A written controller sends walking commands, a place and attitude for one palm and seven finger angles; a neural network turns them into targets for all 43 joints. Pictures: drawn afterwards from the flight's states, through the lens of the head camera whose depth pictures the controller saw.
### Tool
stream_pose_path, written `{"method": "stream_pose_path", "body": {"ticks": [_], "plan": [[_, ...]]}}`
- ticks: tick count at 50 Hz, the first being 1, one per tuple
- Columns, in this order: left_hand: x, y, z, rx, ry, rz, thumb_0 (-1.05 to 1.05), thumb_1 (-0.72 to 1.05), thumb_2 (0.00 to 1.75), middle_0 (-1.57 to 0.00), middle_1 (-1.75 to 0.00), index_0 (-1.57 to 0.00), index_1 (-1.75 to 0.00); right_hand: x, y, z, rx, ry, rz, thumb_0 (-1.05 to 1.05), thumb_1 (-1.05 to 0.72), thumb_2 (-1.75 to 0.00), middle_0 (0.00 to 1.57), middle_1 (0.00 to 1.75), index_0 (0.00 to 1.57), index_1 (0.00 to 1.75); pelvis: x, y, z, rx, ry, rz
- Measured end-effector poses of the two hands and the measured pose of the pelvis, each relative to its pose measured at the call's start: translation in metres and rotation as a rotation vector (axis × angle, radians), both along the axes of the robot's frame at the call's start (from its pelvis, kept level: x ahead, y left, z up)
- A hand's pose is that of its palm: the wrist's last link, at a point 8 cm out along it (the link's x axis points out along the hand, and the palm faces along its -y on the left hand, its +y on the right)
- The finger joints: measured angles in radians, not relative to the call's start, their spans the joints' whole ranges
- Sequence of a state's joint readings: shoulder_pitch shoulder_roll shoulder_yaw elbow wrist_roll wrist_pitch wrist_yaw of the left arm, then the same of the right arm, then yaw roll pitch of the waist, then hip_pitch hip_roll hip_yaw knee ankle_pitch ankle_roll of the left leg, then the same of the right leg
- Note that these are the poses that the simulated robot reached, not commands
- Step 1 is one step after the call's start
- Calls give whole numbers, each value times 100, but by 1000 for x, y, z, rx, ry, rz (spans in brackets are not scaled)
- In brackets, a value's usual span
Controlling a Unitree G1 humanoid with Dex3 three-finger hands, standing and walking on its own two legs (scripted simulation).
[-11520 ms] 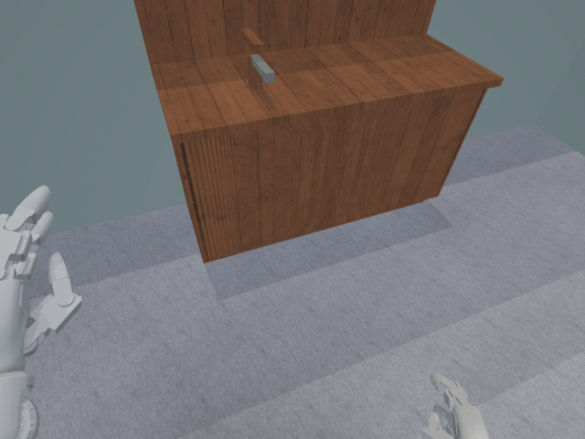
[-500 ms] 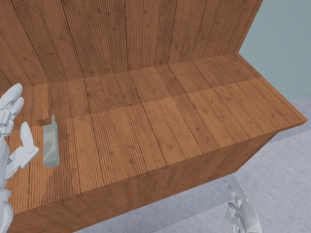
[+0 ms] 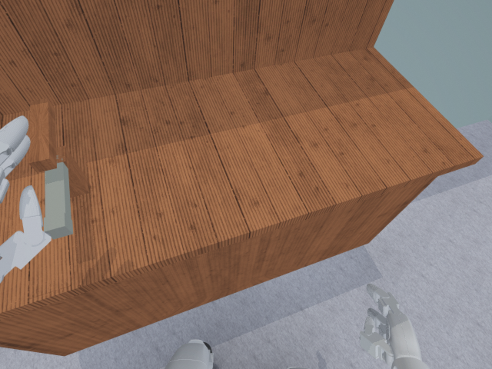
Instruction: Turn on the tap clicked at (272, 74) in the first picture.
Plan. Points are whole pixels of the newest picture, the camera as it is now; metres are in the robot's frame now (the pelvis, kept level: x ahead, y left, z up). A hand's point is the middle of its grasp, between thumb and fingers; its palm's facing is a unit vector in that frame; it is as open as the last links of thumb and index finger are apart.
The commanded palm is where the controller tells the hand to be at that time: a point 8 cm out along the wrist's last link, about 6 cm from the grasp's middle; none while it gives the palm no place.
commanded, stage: shuffle to correct the standing spot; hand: left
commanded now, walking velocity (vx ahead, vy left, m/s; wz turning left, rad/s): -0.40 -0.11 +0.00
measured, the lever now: (58, 225) +0.29 +0.31 +0.04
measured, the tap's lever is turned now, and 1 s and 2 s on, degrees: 0 0 0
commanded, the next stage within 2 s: come to a stop and stand still in 0.06 s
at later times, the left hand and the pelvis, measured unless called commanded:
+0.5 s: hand (19, 262) +0.20 +0.25 +0.17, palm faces +0.39 -0.84 -0.38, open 7.4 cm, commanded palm +0.13 +0.28 +0.19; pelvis -0.04 +0.00 -0.01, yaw -2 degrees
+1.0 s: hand out of the picture +0.17 +0.26 +0.19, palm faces +0.40 -0.77 -0.51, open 7.4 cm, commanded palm +0.09 +0.29 +0.19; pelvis -0.07 +0.01 -0.01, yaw +0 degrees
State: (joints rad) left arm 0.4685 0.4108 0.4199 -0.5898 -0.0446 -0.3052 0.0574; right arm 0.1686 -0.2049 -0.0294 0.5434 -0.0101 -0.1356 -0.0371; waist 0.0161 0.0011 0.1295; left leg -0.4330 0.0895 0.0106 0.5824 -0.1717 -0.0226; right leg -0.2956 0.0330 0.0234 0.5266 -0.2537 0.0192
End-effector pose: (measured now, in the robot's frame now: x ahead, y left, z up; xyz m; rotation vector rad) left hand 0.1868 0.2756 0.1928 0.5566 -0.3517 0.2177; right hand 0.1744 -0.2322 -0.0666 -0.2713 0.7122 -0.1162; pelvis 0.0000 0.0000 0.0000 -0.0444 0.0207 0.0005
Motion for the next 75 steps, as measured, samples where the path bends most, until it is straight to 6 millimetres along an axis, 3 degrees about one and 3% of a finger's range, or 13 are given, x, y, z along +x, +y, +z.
{"method": "stream_pose_path", "body": {"ticks": [6, 14, 20, 25, 34, 44, 48, 51, 54, 56, 61, 65, 75], "plan": [[-9, 1, 6, 66, -34, -19, 1, 89, 90, -22, -31, -21, -30, -22, -2, -4, -7, 6, -3, 1, -91, -90, 20, 30, 20, 30, -17, -4, -3, -2, 0, -10], [-35, -22, 6, 50, -34, -23, 1, 89, 90, -21, -31, -21, -30, -55, -8, -23, 61, 38, -2, 1, -90, -90, 20, 30, 20, 30, -36, -16, -11, 2, -37, -19], [-34, -6, -6, -50, -4, 58, 1, 88, 90, -22, -31, -21, -30, -76, -11, -15, 30, 68, -63, 1, -91, -90, 20, 30, 20, 30, -35, -7, -5, 53, -21, -29], [-31, 12, -9, -91, -62, 86, 1, 89, 90, -22, -31, -21, -30, -82, -8, -6, 6, 24, -93, 1, -91, -90, 20, 30, 20, 30, -42, 2, -5, 65, -63, -33], [-52, 4, 4, -29, -29, 45, 1, 89, 90, -21, -30, -21, -30, -81, 5, -12, 82, 1, -51, 1, -90, -90, 20, 30, 20, 30, -50, 6, -5, -8, -65, 9], [-59, 27, -19, -134, 0, 124, 1, 89, 90, -21, -30, -21, -30, -93, 16, -10, 47, 27, -61, 1, -91, -90, 20, 30, 20, 30, -63, 17, -6, 52, -68, -22], [-60, 19, -8, -101, -8, 88, 1, 89, 90, -21, -30, -21, -30, -97, 23, -8, 82, 15, -44, 1, -91, -90, 20, 30, 20, 30, -65, 17, -2, 36, -57, -1], [-57, 36, 33, 133, -155, 83, 1, 88, 90, -22, -31, -21, -30, -100, 28, -16, 61, 36, 50, 1, -91, -90, 20, 30, 20, 30, -74, 11, -7, 33, -54, 11], [-58, 56, 62, 117, -254, 141, 1, 88, 90, -22, -31, -21, -30, -106, 31, -17, 108, 41, 69, 1, -91, -90, 20, 30, 20, 30, -82, 10, -2, 44, -63, -15], [-61, 51, 57, 54, -207, 144, 1, 89, 90, -21, -30, -21, -30, -110, 29, -13, 151, 2, 37, 1, -90, -90, 20, 30, 20, 30, -85, 13, 1, 53, -63, -34], [-81, 15, -1, -68, 62, 54, 1, 90, 90, -20, -30, -20, -30, -121, 21, -3, 162, -65, -39, 1, -90, -90, 20, 30, 21, 30, -98, 15, 4, 49, -77, -45], [-107, 8, -31, -147, 136, 37, 1, 89, 90, -21, -30, -21, -30, -134, 12, 11, 80, -71, -46, 1, -91, -90, 20, 30, 20, 30, -111, 11, 5, 42, -85, -41], [-140, 36, 6, -160, -131, 98, 1, 89, 90, -22, -31, -21, -30, -150, 19, 28, -1, -114, 23, 1, -91, -90, 20, 30, 20, 30, -137, 21, 8, 26, -112, -36]]}}
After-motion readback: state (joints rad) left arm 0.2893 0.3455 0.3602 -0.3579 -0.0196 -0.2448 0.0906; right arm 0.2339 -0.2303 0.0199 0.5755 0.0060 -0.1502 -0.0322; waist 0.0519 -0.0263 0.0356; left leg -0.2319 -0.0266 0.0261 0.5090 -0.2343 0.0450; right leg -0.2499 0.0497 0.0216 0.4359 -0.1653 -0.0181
